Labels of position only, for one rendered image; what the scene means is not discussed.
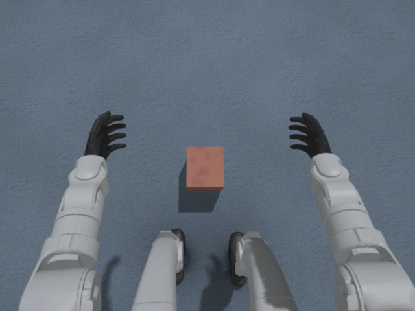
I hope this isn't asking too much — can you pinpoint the robot right hand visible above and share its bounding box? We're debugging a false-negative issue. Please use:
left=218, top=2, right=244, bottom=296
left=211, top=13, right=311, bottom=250
left=289, top=113, right=332, bottom=159

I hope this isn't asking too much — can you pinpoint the right robot forearm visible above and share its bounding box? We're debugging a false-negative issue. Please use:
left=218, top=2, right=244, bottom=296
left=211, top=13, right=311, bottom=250
left=309, top=153, right=415, bottom=294

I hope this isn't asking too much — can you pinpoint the carton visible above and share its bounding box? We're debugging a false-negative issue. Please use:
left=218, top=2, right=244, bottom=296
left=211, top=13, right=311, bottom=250
left=186, top=147, right=224, bottom=191

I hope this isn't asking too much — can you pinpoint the right robot upper arm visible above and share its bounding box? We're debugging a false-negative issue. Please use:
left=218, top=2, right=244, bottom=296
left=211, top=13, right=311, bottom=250
left=334, top=261, right=415, bottom=311

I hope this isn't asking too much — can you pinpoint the right robot shin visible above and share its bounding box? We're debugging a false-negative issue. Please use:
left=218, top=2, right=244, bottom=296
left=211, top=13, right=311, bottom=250
left=235, top=231, right=261, bottom=277

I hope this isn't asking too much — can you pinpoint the robot left foot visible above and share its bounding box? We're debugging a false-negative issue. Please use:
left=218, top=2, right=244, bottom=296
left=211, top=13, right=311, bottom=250
left=171, top=229, right=185, bottom=284

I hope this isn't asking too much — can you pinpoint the left robot upper arm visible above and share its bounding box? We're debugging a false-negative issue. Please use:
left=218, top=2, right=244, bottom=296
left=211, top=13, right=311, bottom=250
left=21, top=267, right=101, bottom=311

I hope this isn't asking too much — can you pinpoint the robot left hand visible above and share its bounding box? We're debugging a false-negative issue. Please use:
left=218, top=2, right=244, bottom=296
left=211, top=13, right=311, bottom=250
left=84, top=111, right=126, bottom=160

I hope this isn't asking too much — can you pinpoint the left robot forearm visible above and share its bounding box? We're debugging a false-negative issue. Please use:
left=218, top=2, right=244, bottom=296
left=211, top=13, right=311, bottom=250
left=18, top=155, right=110, bottom=311

